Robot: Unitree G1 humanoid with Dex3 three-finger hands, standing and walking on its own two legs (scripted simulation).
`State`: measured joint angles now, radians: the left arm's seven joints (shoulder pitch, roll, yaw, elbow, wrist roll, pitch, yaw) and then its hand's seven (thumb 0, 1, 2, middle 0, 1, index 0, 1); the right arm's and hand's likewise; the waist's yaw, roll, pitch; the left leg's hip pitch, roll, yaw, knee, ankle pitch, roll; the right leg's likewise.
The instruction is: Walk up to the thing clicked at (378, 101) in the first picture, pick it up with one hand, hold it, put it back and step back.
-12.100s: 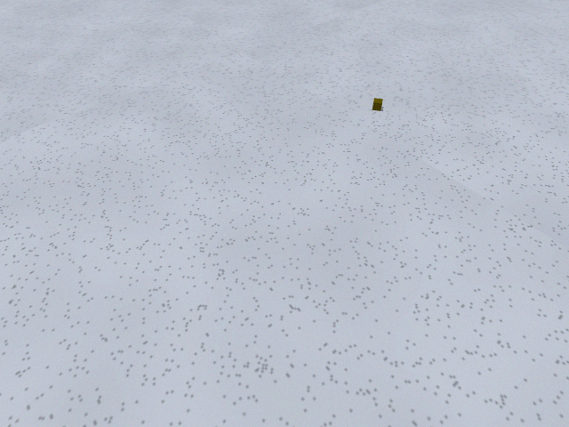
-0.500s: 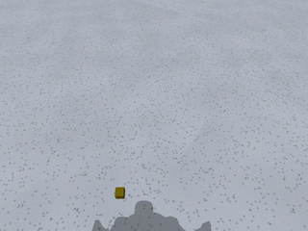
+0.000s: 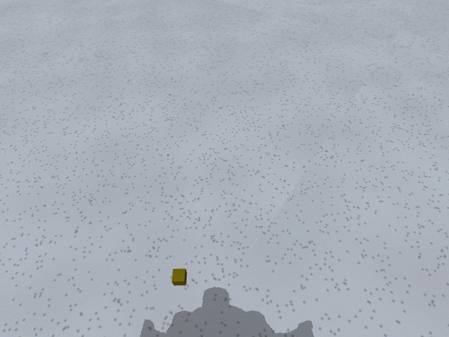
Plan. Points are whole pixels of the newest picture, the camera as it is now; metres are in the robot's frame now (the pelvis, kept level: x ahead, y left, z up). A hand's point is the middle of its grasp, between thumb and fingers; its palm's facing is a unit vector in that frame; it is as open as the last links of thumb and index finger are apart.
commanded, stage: walk up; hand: left
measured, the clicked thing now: (179, 277) +0.46 +0.25 -0.74
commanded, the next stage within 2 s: stand in 0.50 s
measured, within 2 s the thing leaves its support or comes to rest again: neither
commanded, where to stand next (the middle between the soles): +0.07 +0.01 m, yaw -1 degrees
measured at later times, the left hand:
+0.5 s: hand out of the picture +0.09 +0.25 -0.14, palm faces -0.01 -0.94 -0.33, open 7.4 cm
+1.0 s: hand out of the picture +0.05 +0.24 -0.14, palm faces -0.04 -0.94 -0.34, open 7.4 cm
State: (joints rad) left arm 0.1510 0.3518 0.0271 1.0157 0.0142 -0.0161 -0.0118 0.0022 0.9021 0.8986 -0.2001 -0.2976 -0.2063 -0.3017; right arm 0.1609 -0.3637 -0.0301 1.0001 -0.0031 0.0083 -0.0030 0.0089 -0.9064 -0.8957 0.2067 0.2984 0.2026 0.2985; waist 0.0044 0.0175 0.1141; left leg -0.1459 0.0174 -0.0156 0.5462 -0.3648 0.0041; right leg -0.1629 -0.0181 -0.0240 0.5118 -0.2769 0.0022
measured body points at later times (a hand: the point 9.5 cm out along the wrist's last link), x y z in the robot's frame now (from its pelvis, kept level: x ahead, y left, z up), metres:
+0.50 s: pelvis +0.00 +0.00 +0.01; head +0.00 +0.00 +0.46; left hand +0.09 +0.30 -0.12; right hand +0.09 -0.30 -0.12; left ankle -0.02 +0.13 -0.73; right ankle +0.00 -0.13 -0.73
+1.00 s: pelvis -0.02 -0.01 +0.01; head +0.00 -0.01 +0.46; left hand +0.06 +0.29 -0.12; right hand +0.05 -0.31 -0.13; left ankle -0.02 +0.13 -0.73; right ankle +0.00 -0.13 -0.74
